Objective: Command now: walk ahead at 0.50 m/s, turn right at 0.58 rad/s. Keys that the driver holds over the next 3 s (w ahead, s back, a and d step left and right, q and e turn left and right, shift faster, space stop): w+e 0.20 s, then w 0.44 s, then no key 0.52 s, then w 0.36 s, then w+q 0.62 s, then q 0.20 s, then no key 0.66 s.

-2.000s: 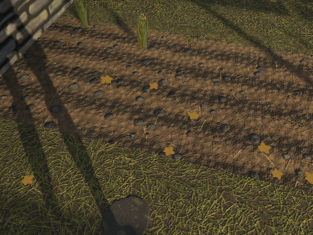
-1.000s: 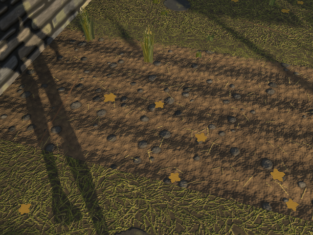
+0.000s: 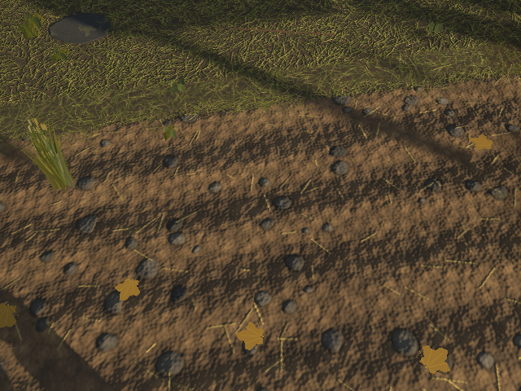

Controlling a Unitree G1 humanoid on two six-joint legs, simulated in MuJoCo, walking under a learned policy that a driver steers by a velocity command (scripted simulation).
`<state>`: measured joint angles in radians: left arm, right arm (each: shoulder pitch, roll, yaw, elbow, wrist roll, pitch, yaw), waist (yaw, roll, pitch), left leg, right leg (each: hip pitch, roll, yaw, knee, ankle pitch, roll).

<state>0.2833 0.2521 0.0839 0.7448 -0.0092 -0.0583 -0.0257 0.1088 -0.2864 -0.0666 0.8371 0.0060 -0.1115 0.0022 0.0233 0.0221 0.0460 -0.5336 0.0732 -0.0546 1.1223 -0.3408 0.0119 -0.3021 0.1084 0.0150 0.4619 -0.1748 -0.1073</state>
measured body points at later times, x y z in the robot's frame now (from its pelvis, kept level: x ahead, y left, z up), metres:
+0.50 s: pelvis +0.28 +0.05 +0.00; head +0.30 +0.05 +0.45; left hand +0.43 +0.30 -0.11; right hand +0.33 -0.24 -0.11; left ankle +0.32 +0.14 -0.74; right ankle +0.20 -0.07 -0.65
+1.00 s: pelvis +0.48 -0.04 +0.00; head +0.51 -0.06 +0.44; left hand +0.70 +0.16 -0.10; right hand +0.49 -0.32 -0.14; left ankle +0.49 +0.12 -0.69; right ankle +0.55 -0.15 -0.74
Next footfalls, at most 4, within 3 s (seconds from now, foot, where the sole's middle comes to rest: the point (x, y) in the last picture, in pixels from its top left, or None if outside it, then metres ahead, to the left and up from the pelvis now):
0.34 left None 0.36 0.13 -0.77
0.82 right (351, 347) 0.58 -0.16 -0.77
1.14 left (254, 336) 0.60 0.09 -0.77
1.86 left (279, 228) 0.95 0.02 -0.77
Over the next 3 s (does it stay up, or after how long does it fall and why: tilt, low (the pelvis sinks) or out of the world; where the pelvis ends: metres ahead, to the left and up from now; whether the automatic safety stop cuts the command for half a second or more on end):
stays up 1.12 -0.02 0.00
